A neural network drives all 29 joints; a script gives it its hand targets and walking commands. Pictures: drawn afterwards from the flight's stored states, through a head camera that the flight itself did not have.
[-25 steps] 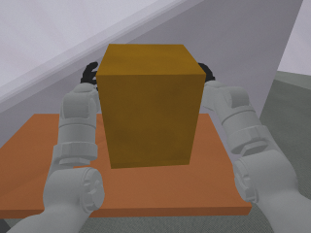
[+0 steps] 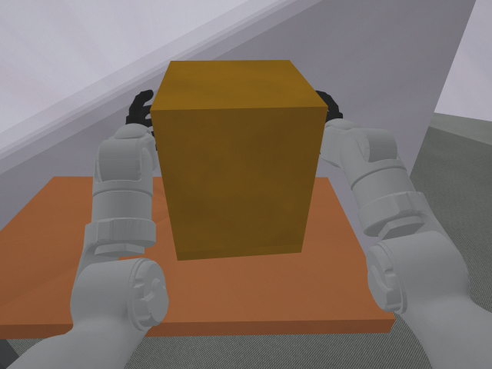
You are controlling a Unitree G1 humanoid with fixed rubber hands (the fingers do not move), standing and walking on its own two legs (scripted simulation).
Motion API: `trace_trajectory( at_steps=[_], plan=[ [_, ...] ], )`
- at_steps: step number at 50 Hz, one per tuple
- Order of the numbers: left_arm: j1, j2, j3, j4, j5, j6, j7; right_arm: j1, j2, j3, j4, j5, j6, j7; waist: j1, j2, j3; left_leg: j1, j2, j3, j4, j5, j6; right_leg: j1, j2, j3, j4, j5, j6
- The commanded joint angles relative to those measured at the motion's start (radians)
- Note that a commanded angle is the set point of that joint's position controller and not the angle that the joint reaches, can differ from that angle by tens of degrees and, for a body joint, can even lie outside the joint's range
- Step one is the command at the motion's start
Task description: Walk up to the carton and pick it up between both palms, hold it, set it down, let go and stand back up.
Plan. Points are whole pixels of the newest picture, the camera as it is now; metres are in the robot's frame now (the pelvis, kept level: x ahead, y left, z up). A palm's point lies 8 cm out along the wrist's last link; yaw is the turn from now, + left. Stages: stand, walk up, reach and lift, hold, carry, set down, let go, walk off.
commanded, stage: hold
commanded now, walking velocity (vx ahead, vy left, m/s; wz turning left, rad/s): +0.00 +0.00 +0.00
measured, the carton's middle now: (235, 156) +0.38 +0.01 +0.25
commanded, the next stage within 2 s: set down in 0.78 s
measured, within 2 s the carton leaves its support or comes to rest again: neither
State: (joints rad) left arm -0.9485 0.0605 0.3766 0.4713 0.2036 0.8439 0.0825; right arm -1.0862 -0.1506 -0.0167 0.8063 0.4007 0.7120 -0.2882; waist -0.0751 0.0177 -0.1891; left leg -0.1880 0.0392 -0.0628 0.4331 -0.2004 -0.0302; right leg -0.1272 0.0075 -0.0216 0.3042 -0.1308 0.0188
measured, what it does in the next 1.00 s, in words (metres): stands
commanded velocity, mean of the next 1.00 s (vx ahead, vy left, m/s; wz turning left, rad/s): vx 0.00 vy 0.00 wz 0.00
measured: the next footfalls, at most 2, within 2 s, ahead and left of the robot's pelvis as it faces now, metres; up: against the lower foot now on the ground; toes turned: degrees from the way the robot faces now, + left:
none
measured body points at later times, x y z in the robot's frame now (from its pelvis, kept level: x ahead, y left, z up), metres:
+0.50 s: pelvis +0.02 -0.01 +0.00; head -0.07 +0.00 +0.44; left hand +0.40 +0.15 +0.28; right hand +0.40 -0.15 +0.27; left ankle +0.03 +0.13 -0.74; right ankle +0.02 -0.13 -0.74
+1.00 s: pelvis +0.00 -0.01 +0.00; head -0.09 +0.01 +0.44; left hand +0.40 +0.16 +0.30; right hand +0.40 -0.13 +0.30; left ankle +0.03 +0.13 -0.75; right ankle +0.02 -0.13 -0.75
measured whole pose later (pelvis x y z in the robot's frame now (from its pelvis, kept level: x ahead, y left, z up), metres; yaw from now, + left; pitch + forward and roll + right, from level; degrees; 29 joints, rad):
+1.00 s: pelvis +0.00 -0.01 +0.00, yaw +0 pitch -3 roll -2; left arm -1.02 0.08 0.44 0.59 0.23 0.70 0.07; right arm -1.16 -0.12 -0.07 0.94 0.31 0.57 -0.24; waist -0.06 0.00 -0.17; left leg -0.17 0.04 -0.07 0.41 -0.19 -0.04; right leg -0.12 0.01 -0.03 0.30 -0.13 0.01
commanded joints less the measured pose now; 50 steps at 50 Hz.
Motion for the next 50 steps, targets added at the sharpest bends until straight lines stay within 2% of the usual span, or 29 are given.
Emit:
trace_trajectory(
  at_steps=[1,3,4,6,8,11,14,15,16,17,18,20,21,22,23,24,27,31,32,33,34,35,36,38,39,41,47,49,50],
  plan=[
    [-0.921,-0.653,-0.421,-0.123,-0.203,-0.098,-0.160,-0.874,0.664,0.169,-0.298,0.143,-0.079,0.172,-0.006,0.108,-0.379,0.003,-0.066,0.027,-0.123,0.032,-0.023,0.172,0.078,0.010,-0.016,0.002,0.004],
    [-0.899,-0.645,-0.379,-0.036,-0.194,-0.099,-0.152,-0.948,0.645,0.167,-0.311,0.148,-0.086,0.175,0.015,0.055,-0.373,-0.010,-0.064,0.022,-0.118,0.026,-0.009,0.143,0.082,0.007,-0.027,-0.021,0.005],
    [-0.951,-0.655,-0.417,-0.108,-0.219,-0.112,-0.151,-0.966,0.665,0.170,-0.351,0.153,-0.103,0.172,0.015,0.080,-0.452,0.014,-0.069,0.026,-0.099,0.068,-0.015,0.161,0.084,0.008,-0.020,0.023,0.008],
    [-0.953,-0.665,-0.417,-0.109,-0.236,-0.118,-0.145,-0.918,0.668,0.169,-0.304,0.155,-0.100,0.166,-0.007,0.069,-0.467,0.052,-0.062,0.021,-0.086,0.138,-0.036,0.170,0.094,-0.003,-0.009,0.065,0.017],
    [-0.933,-0.648,-0.386,-0.060,-0.208,-0.110,-0.150,-0.921,0.675,0.173,-0.288,0.157,-0.092,0.158,0.010,0.031,-0.384,0.050,-0.070,0.029,-0.075,0.147,-0.033,0.135,0.089,0.002,-0.029,0.055,0.014],
    [-0.907,-0.654,-0.403,-0.053,-0.222,-0.112,-0.156,-0.880,0.646,0.155,-0.257,0.155,-0.095,0.151,-0.016,0.068,-0.351,0.035,-0.075,0.028,-0.077,0.102,-0.034,0.132,0.083,0.017,-0.035,0.034,0.013],
    [-0.949,-0.657,-0.450,-0.152,-0.247,-0.124,-0.148,-0.893,0.680,0.189,-0.351,0.186,-0.102,0.146,-0.018,0.072,-0.467,0.082,-0.079,0.020,-0.046,0.214,-0.045,0.160,0.089,0.010,-0.021,0.134,0.017],
    [-0.912,-0.636,-0.411,-0.085,-0.220,-0.114,-0.152,-0.851,0.651,0.171,-0.281,0.175,-0.088,0.140,-0.019,0.089,-0.359,0.060,-0.083,0.023,-0.054,0.197,-0.050,0.144,0.081,0.016,-0.033,0.126,0.019],
    [-0.933,-0.649,-0.452,-0.193,-0.243,-0.121,-0.154,-0.888,0.676,0.214,-0.394,0.204,-0.104,0.138,-0.010,0.081,-0.469,0.093,-0.090,0.019,-0.027,0.292,-0.048,0.195,0.086,0.012,-0.014,0.216,0.020],
    [-0.929,-0.639,-0.447,-0.198,-0.242,-0.111,-0.155,-0.884,0.680,0.230,-0.384,0.220,-0.092,0.133,-0.014,0.076,-0.458,0.105,-0.092,0.020,-0.021,0.319,-0.054,0.207,0.093,0.006,-0.011,0.254,0.027],
    [-0.887,-0.643,-0.458,-0.236,-0.254,-0.107,-0.152,-0.903,0.709,0.271,-0.497,0.242,-0.098,0.123,-0.005,0.068,-0.520,0.141,-0.099,0.027,0.003,0.412,-0.057,0.233,0.096,0.008,0.000,0.352,0.031],
    [-0.856,-0.625,-0.463,-0.240,-0.250,-0.096,-0.162,-0.863,0.696,0.270,-0.501,0.238,-0.082,0.102,-0.031,0.059,-0.468,0.139,-0.096,0.022,0.009,0.422,-0.061,0.244,0.092,0.011,0.002,0.393,0.034],
    [-0.871,-0.627,-0.475,-0.305,-0.251,-0.094,-0.168,-0.852,0.717,0.286,-0.566,0.256,-0.084,0.099,-0.020,0.064,-0.538,0.152,-0.102,0.019,0.013,0.450,-0.064,0.271,0.097,0.014,0.010,0.440,0.032],
    [-0.818,-0.634,-0.484,-0.284,-0.255,-0.083,-0.169,-0.845,0.707,0.292,-0.563,0.258,-0.075,0.091,-0.035,0.045,-0.494,0.150,-0.106,0.024,0.009,0.437,-0.064,0.258,0.095,0.013,0.012,0.453,0.040],
    [-0.796,-0.600,-0.443,-0.242,-0.222,-0.074,-0.172,-0.814,0.709,0.303,-0.549,0.263,-0.063,0.087,-0.014,0.023,-0.436,0.130,-0.103,0.025,0.004,0.416,-0.053,0.265,0.093,0.018,0.010,0.468,0.040],
    [-0.776,-0.598,-0.435,-0.258,-0.217,-0.073,-0.176,-0.809,0.723,0.315,-0.593,0.256,-0.058,0.084,-0.008,-0.004,-0.451,0.128,-0.107,0.023,-0.015,0.382,-0.041,0.270,0.084,0.018,0.002,0.446,0.047],
    [-0.782,-0.594,-0.454,-0.245,-0.204,-0.059,-0.188,-0.785,0.686,0.285,-0.502,0.256,-0.045,0.082,-0.031,0.044,-0.353,0.121,-0.102,0.036,-0.026,0.336,-0.055,0.215,0.084,0.013,-0.011,0.365,0.042],
    [-0.795,-0.607,-0.471,-0.309,-0.220,-0.065,-0.189,-0.801,0.726,0.309,-0.610,0.243,-0.052,0.089,-0.016,0.013,-0.440,0.139,-0.102,0.032,-0.030,0.361,-0.047,0.243,0.086,0.024,-0.008,0.403,0.036],
    [-0.822,-0.601,-0.466,-0.278,-0.211,-0.066,-0.187,-0.843,0.699,0.297,-0.577,0.234,-0.053,0.092,-0.003,0.028,-0.405,0.125,-0.099,0.031,-0.035,0.333,-0.044,0.221,0.089,0.021,-0.018,0.325,0.030],
    [-0.857,-0.622,-0.506,-0.360,-0.249,-0.075,-0.180,-0.854,0.749,0.318,-0.651,0.258,-0.061,0.097,-0.013,0.023,-0.496,0.154,-0.103,0.030,-0.020,0.348,-0.048,0.239,0.092,0.019,-0.004,0.343,0.033],
    [-0.828,-0.633,-0.492,-0.281,-0.225,-0.063,-0.178,-0.870,0.709,0.307,-0.621,0.247,-0.054,0.097,0.003,0.036,-0.438,0.128,-0.098,0.032,-0.031,0.315,-0.042,0.196,0.094,0.019,-0.015,0.295,0.028],
    [-0.857,-0.611,-0.478,-0.328,-0.224,-0.071,-0.176,-0.855,0.737,0.309,-0.622,0.231,-0.053,0.099,0.010,0.000,-0.486,0.145,-0.095,0.026,-0.030,0.309,-0.032,0.208,0.091,0.019,-0.011,0.292,0.034],
    [-0.820,-0.633,-0.486,-0.310,-0.222,-0.066,-0.173,-0.824,0.698,0.296,-0.599,0.227,-0.054,0.100,-0.001,0.034,-0.454,0.151,-0.094,0.030,-0.030,0.332,-0.044,0.185,0.091,0.013,-0.010,0.281,0.030],
    [-0.883,-0.634,-0.486,-0.276,-0.228,-0.067,-0.174,-0.847,0.694,0.270,-0.516,0.198,-0.047,0.111,-0.013,0.017,-0.390,0.104,-0.090,0.023,-0.058,0.215,-0.036,0.162,0.093,0.007,-0.031,0.143,0.023],
    [-0.891,-0.649,-0.493,-0.269,-0.223,-0.069,-0.172,-0.847,0.689,0.253,-0.511,0.197,-0.059,0.118,-0.021,0.064,-0.410,0.106,-0.084,0.027,-0.062,0.200,-0.044,0.154,0.094,0.010,-0.026,0.124,0.018],
    [-0.912,-0.580,-0.398,-0.155,-0.230,-0.081,-0.183,-0.906,0.703,0.227,-0.413,0.147,-0.076,0.128,0.002,-0.004,-0.365,0.045,-0.081,0.013,-0.074,0.144,0.020,0.120,0.076,0.014,-0.036,0.066,0.012],
    [-0.928,-0.574,-0.314,-0.029,-0.146,-0.206,-0.193,-0.934,0.651,0.130,-0.219,0.040,-0.223,0.182,0.027,0.047,-0.374,0.076,-0.070,0.021,-0.095,0.144,-0.012,0.164,0.077,-0.007,-0.033,0.014,0.006],
    [-0.879,-0.564,-0.261,0.099,-0.104,-0.247,-0.194,-0.905,0.625,0.065,-0.108,-0.015,-0.280,0.209,0.033,0.066,-0.283,0.048,-0.060,0.021,-0.126,0.087,-0.013,0.135,0.068,-0.016,-0.062,-0.053,0.002],
    [-0.908,-0.570,-0.262,0.043,-0.085,-0.271,-0.190,-0.898,0.621,0.048,-0.083,-0.047,-0.313,0.220,0.029,0.072,-0.326,0.059,-0.060,0.024,-0.121,0.101,-0.020,0.185,0.075,-0.033,-0.046,-0.031,0.005]
  ],
)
